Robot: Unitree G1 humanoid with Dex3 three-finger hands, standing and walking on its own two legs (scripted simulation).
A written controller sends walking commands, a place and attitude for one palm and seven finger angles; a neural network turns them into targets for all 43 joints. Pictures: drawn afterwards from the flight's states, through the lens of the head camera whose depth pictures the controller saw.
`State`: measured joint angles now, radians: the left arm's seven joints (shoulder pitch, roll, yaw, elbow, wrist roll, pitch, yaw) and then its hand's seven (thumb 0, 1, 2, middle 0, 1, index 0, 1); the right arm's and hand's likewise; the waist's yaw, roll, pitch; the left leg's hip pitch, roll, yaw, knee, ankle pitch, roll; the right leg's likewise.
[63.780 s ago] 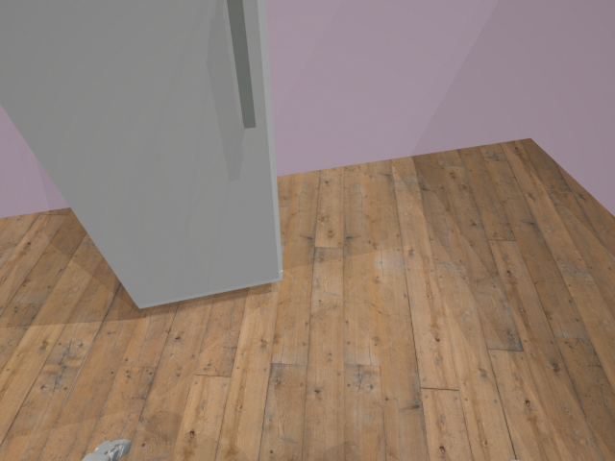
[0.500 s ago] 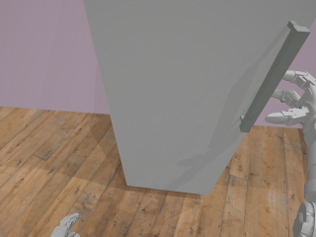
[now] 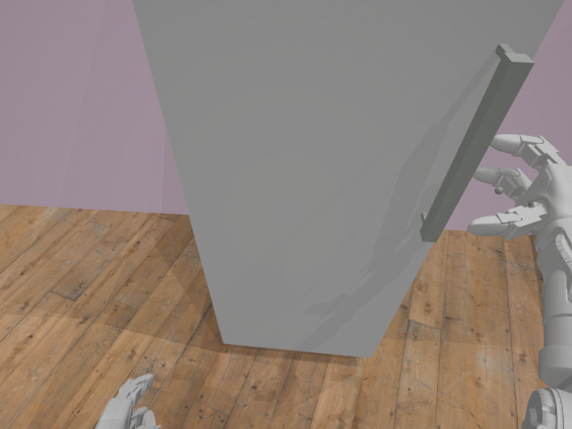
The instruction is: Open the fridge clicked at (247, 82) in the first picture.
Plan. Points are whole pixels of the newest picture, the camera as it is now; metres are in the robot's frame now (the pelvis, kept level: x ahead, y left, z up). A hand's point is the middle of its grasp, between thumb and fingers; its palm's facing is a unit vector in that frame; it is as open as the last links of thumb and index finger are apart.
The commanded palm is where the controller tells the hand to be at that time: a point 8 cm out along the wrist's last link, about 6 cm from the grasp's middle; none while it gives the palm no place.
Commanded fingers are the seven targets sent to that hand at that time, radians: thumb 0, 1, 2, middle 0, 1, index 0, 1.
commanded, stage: slide the fingers in behind the handle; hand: right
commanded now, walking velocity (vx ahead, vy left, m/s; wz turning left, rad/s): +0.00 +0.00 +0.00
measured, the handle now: (459, 159) +0.47 -0.21 +0.17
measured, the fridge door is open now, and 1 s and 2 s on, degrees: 2 2 2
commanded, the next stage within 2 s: move the hooked fingers beside the handle in 0.46 s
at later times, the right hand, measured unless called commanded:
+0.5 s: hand (490, 195) +0.38 -0.22 +0.18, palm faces +0.09 +1.00 +0.00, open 14.1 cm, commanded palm +0.35 -0.26 +0.18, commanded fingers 0.00 0.50 -0.30 0.30 1.20 0.30 1.20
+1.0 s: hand (489, 195) +0.38 -0.22 +0.18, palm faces +0.10 +1.00 -0.01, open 14.2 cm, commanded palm +0.35 -0.26 +0.18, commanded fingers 0.00 0.50 -0.30 0.30 1.20 0.30 1.20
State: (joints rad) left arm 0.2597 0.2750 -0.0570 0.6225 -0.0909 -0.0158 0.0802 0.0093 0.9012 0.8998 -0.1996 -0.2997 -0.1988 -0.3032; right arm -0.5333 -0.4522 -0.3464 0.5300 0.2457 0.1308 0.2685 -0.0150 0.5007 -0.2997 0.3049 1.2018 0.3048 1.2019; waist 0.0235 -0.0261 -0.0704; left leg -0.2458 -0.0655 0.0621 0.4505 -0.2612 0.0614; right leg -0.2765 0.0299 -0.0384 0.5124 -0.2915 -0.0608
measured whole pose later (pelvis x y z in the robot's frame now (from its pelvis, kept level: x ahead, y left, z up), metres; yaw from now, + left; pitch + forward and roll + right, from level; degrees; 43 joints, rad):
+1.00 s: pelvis -0.01 +0.00 +0.00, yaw -2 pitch +1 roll +1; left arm 0.23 0.27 -0.07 0.67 -0.08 -0.04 0.09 0.01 0.90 0.90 -0.20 -0.30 -0.20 -0.30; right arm -0.58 -0.38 -0.24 0.53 0.23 0.15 0.17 -0.01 0.50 -0.30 0.27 1.19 0.26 1.21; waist 0.00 -0.03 -0.04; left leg -0.20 -0.04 0.09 0.42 -0.24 0.06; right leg -0.23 0.05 -0.01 0.46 -0.25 -0.06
